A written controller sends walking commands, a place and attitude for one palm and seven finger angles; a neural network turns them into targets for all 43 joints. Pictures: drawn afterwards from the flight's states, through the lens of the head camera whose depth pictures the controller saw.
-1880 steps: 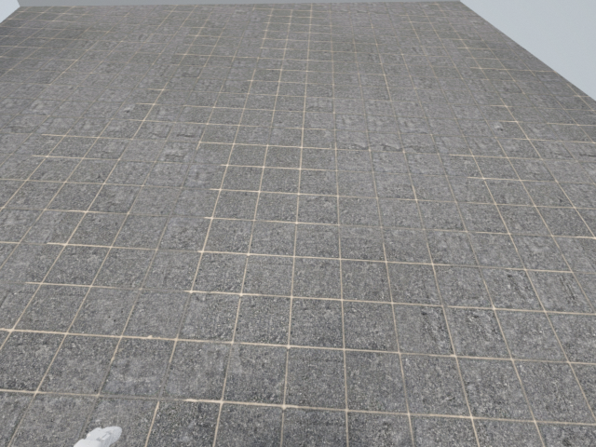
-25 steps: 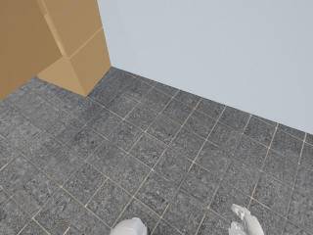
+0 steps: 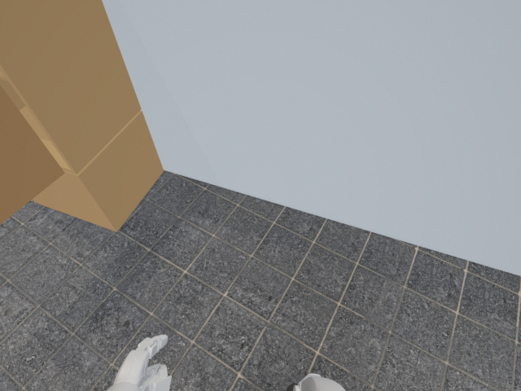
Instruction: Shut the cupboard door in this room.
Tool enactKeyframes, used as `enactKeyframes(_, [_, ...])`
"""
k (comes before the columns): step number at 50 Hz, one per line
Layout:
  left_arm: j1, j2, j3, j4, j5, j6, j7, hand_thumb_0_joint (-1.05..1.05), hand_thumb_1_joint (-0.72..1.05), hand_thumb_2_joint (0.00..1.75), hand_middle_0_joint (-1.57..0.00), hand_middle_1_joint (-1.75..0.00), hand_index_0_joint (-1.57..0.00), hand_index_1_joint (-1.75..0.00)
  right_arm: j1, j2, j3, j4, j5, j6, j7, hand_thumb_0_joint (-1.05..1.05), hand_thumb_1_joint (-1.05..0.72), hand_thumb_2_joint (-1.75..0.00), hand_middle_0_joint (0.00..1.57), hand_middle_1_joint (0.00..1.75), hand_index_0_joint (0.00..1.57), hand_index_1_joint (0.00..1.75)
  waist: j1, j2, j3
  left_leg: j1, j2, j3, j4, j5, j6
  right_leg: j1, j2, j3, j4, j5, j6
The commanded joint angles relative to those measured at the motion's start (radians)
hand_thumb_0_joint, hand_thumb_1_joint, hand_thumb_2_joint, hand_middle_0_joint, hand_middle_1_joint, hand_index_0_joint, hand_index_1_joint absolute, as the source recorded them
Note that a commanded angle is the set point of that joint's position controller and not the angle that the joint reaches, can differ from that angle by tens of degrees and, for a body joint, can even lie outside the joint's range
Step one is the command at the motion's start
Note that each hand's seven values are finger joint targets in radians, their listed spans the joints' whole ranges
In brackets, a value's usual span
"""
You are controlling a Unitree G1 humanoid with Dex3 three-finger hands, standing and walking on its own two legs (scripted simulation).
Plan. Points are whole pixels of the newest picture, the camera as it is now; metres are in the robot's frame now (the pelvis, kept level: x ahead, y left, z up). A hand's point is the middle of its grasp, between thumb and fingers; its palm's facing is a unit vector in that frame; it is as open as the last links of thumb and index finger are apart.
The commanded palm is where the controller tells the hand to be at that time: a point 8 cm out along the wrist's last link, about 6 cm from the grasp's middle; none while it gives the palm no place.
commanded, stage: walk to a spot facing it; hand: left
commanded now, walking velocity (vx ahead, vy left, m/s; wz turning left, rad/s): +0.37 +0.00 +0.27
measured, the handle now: out of the picture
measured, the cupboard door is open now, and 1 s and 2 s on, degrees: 82 82 82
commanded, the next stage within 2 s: turn to face it in 0.34 s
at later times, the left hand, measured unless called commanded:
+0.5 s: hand out of the picture +0.08 +0.18 -0.16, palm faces +0.33 -0.93 -0.15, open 7.4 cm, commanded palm none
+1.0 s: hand (117, 255) +0.39 +0.30 -0.12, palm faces +0.41 -0.88 -0.25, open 7.4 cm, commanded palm none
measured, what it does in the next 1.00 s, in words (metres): walks ahead, turning left: left foot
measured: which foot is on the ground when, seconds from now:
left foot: up 0.00-0.48, down 0.50-1.00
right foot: down 0.00-0.50, up 0.52-1.00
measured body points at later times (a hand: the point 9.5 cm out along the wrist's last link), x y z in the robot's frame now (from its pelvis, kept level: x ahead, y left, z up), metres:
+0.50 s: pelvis +0.21 +0.04 +0.00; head +0.25 +0.07 +0.45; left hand +0.06 +0.23 -0.15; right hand +0.40 -0.15 -0.13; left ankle +0.27 +0.15 -0.72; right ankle +0.10 -0.09 -0.71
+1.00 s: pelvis +0.32 +0.05 +0.02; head +0.36 +0.07 +0.47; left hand +0.37 +0.35 -0.10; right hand +0.42 -0.17 -0.13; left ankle +0.27 +0.15 -0.72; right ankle +0.38 -0.07 -0.69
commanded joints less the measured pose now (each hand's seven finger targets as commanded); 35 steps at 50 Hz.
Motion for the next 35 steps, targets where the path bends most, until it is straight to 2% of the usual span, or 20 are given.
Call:
enactKeyframes(1, [0.34, 0.228, 0.065, 0.065, -0.018, -0.006, 0.029, 0.0, 0.9, 0.9, -0.2, -0.3, -0.2, -0.3, -0.061, -0.12, -0.038, -0.105, 0.011, -0.024, 0.006, 0.0, -0.9, -0.9, 0.2, 0.3, 0.2, 0.3, 0.155, -0.109, -0.153, -0.548, 0.078, -0.08, 0.738, 0.055, 0.016, 0.502, -0.416, 0.54, -0.338, 0.014, -0.164])
enactKeyframes(2, [0.272, 0.179, 0.055, 0.054, -0.018, -0.008, 0.031, 0.0, 0.9, 0.9, -0.2, -0.3, -0.2, -0.3, -0.108, -0.094, -0.038, -0.113, 0.004, -0.013, 0.015, 0.0, -0.9, -0.9, 0.2, 0.3, 0.2, 0.3, 0.126, -0.041, -0.042, -0.576, 0.112, -0.08, 0.713, 0.136, 0.013, 0.351, -0.368, 0.454, -0.375, -0.076, -0.121])
enactKeyframes(3, [0.229, 0.14, 0.043, 0.051, -0.017, -0.012, 0.032, 0.0, 0.9, 0.9, -0.2, -0.3, -0.2, -0.3, -0.109, -0.069, -0.035, -0.112, -0.006, 0.001, 0.019, 0.0, -0.9, -0.9, 0.2, 0.3, 0.2, 0.3, 0.089, -0.05, 0.007, -0.553, 0.136, -0.077, 0.677, 0.19, 0.007, 0.231, -0.331, 0.359, -0.399, -0.109, -0.085])
enactKeyframes(5, [0.213, 0.09, 0.032, 0.06, -0.01, -0.021, 0.034, 0.0, 0.9, 0.9, -0.2, -0.3, -0.2, -0.3, -0.059, -0.037, -0.033, -0.091, -0.015, 0.023, 0.025, 0.0, -0.9, -0.9, 0.2, 0.3, 0.2, 0.3, 0.046, -0.094, 0.001, -0.515, 0.146, -0.063, 0.623, 0.251, -0.009, 0.156, -0.269, 0.215, -0.424, -0.095, -0.039])
enactKeyframes(7, [0.242, 0.078, 0.031, 0.076, -0.005, -0.026, 0.034, 0.0, 0.9, 0.9, -0.2, -0.3, -0.2, -0.3, -0.056, -0.033, -0.036, -0.094, -0.019, 0.039, 0.028, 0.0, -0.9, -0.9, 0.2, 0.3, 0.2, 0.3, 0.032, -0.119, -0.005, -0.537, 0.153, -0.037, 0.571, 0.281, -0.032, 0.135, -0.251, 0.145, -0.442, -0.084, -0.035])
enactKeyframes(13, [0.322, 0.095, 0.033, 0.117, -0.004, -0.041, 0.036, 0.0, 0.9, 0.9, -0.2, -0.3, -0.2, -0.3, -0.272, -0.027, -0.031, -0.176, -0.015, 0.037, 0.052, 0.0, -0.9, -0.9, 0.2, 0.3, 0.2, 0.3, 0.063, -0.111, 0.036, -0.62, 0.174, 0.03, 0.275, 0.356, -0.062, 0.239, -0.248, 0.015, -0.454, 0.124, -0.046])
enactKeyframes(16, [0.382, 0.109, 0.033, 0.136, -0.003, -0.037, 0.038, 0.0, 0.9, 0.9, -0.2, -0.3, -0.2, -0.3, -0.397, -0.021, -0.019, -0.219, -0.013, 0.025, 0.064, 0.0, -0.9, -0.9, 0.2, 0.3, 0.2, 0.3, 0.107, -0.123, 0.051, -0.619, 0.149, 0.078, 0.112, 0.35, -0.052, 0.341, -0.256, -0.022, -0.418, 0.269, -0.039])
enactKeyframes(19, [0.424, 0.126, 0.035, 0.147, -0.004, -0.029, 0.042, 0.0, 0.9, 0.9, -0.2, -0.3, -0.2, -0.3, -0.472, -0.041, -0.014, -0.252, -0.014, 0.021, 0.068, 0.0, -0.9, -0.9, 0.2, 0.3, 0.2, 0.3, 0.125, -0.137, 0.044, -0.602, 0.129, 0.103, 0.031, 0.324, -0.029, 0.442, -0.285, -0.045, -0.365, 0.431, -0.03])
enactKeyframes(21, [0.407, 0.156, 0.043, 0.139, -0.002, -0.024, 0.045, 0.0, 0.9, 0.9, -0.2, -0.3, -0.2, -0.3, -0.429, -0.067, -0.019, -0.254, -0.016, 0.016, 0.063, 0.0, -0.9, -0.9, 0.2, 0.3, 0.2, 0.3, 0.094, -0.129, -0.013, -0.502, 0.1, 0.122, -0.022, 0.267, -0.005, 0.482, -0.313, -0.07, -0.253, 0.583, -0.025])
enactKeyframes(22, [0.399, 0.165, 0.042, 0.137, -0.003, -0.022, 0.045, 0.0, 0.9, 0.9, -0.2, -0.3, -0.2, -0.3, -0.366, -0.079, -0.023, -0.236, -0.019, 0.012, 0.055, 0.0, -0.9, -0.9, 0.2, 0.3, 0.2, 0.3, 0.062, -0.123, -0.06, -0.4, 0.063, 0.139, -0.07, 0.268, 0.006, 0.48, -0.3, -0.087, -0.144, 0.691, -0.011])
enactKeyframes(23, [0.377, 0.184, 0.044, 0.129, -0.01, -0.022, 0.046, 0.0, 0.9, 0.9, -0.2, -0.3, -0.2, -0.3, -0.251, -0.121, -0.035, -0.207, -0.023, 0.009, 0.049, 0.0, -0.9, -0.9, 0.2, 0.3, 0.2, 0.3, 0.0, -0.099, -0.137, -0.221, 0.039, 0.138, -0.152, 0.343, 0.016, 0.433, -0.281, -0.125, 0.038, 0.712, 0.021])
enactKeyframes(24, [0.37, 0.177, 0.047, 0.107, -0.019, -0.02, 0.041, 0.0, 0.9, 0.9, -0.2, -0.3, -0.2, -0.3, -0.121, -0.205, -0.055, -0.185, -0.028, 0.007, 0.039, 0.0, -0.9, -0.9, 0.2, 0.3, 0.2, 0.3, -0.058, 0.01, -0.274, 0.071, 0.133, 0.039, -0.183, 0.583, 0.05, 0.261, -0.221, -0.142, 0.284, 0.475, 0.068])
enactKeyframes(25, [0.392, 0.113, 0.034, 0.075, -0.035, -0.018, 0.029, 0.0, 0.9, 0.9, -0.2, -0.3, -0.2, -0.3, -0.03, -0.328, -0.084, -0.176, -0.025, 0.002, 0.028, 0.0, -0.9, -0.9, 0.2, 0.3, 0.2, 0.3, -0.068, 0.29, -0.386, 0.328, 0.45, -0.371, -0.144, 1.09, 0.194, -0.084, -0.041, -0.105, 0.62, -0.402, 0.13])
enactKeyframes(26, [0.329, 0.135, 0.036, 0.045, -0.029, -0.007, 0.04, 0.0, 0.9, 0.9, -0.2, -0.3, -0.2, -0.3, -0.025, -0.354, -0.084, -0.161, 0.004, 0.012, 0.02, 0.0, -0.9, -0.9, 0.2, 0.3, 0.2, 0.3, -0.073, 0.196, -0.431, 0.329, 0.508, -0.388, -0.189, 1.289, 0.262, -0.14, -0.044, 0.042, 0.73, -0.476, 0.116])
enactKeyframes(27, [0.27, 0.132, 0.043, 0.028, -0.028, 0.0, 0.048, 0.0, 0.9, 0.9, -0.2, -0.3, -0.2, -0.3, -0.09, -0.317, -0.077, -0.173, 0.005, 0.013, 0.016, 0.0, -0.9, -0.9, 0.2, 0.3, 0.2, 0.3, -0.046, 0.102, -0.321, 0.197, 0.486, -0.295, -0.218, 1.212, 0.259, -0.152, -0.077, 0.07, 0.742, -0.427, 0.115])
enactKeyframes(28, [0.252, 0.103, 0.043, 0.026, -0.024, 0.006, 0.049, 0.0, 0.9, 0.9, -0.2, -0.3, -0.2, -0.3, -0.159, -0.284, -0.071, -0.199, -0.001, 0.005, 0.005, 0.0, -0.9, -0.9, 0.2, 0.3, 0.2, 0.3, -0.022, 0.115, -0.228, 0.071, 0.443, -0.3, -0.249, 1.085, 0.238, -0.183, -0.086, 0.089, 0.731, -0.383, 0.127])
enactKeyframes(30, [0.277, 0.097, 0.049, 0.054, -0.014, 0.031, 0.039, 0.0, 0.9, 0.9, -0.2, -0.3, -0.2, -0.3, -0.276, -0.207, -0.048, -0.226, -0.005, 0.002, 0.002, 0.0, -0.9, -0.9, 0.2, 0.3, 0.2, 0.3, 0.047, 0.089, -0.097, -0.151, 0.353, -0.188, -0.314, 0.919, 0.17, -0.105, -0.116, 0.105, 0.651, -0.293, 0.14])
enactKeyframes(31, [0.301, 0.083, 0.049, 0.057, -0.009, 0.043, 0.037, 0.0, 0.9, 0.9, -0.2, -0.3, -0.2, -0.3, -0.293, -0.198, -0.045, -0.231, -0.009, 0.001, 0.002, 0.0, -0.9, -0.9, 0.2, 0.3, 0.2, 0.3, 0.069, 0.087, -0.09, -0.189, 0.308, -0.146, -0.324, 0.927, 0.145, -0.078, -0.104, 0.101, 0.62, -0.257, 0.146])
enactKeyframes(33, [0.318, 0.083, 0.053, 0.048, -0.011, 0.062, 0.039, 0.0, 0.9, 0.9, -0.2, -0.3, -0.2, -0.3, -0.3, -0.2, -0.046, -0.24, -0.008, 0.003, 0.003, 0.0, -0.9, -0.9, 0.2, 0.3, 0.2, 0.3, 0.087, 0.088, -0.12, -0.214, 0.28, -0.12, -0.34, 0.888, 0.131, -0.052, -0.09, 0.099, 0.581, -0.204, 0.156])
enactKeyframes(35, [0.285, 0.098, 0.059, 0.026, -0.01, 0.073, 0.039, 0.0, 0.9, 0.9, -0.2, -0.3, -0.2, -0.3, -0.291, -0.204, -0.051, -0.242, -0.007, 0.009, 0.005, 0.0, -0.9, -0.9, 0.2, 0.3, 0.2, 0.3, 0.088, 0.1, -0.121, -0.225, 0.267, -0.159, -0.359, 0.822, 0.13, -0.059, -0.087, 0.105, 0.551, -0.168, 0.165])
